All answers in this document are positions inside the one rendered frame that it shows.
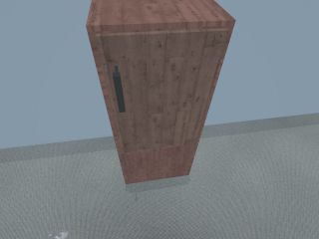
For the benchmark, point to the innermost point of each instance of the handle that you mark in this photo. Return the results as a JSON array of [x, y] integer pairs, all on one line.
[[119, 90]]

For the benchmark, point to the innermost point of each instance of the cupboard door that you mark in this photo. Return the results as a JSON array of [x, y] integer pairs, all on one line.
[[167, 78]]

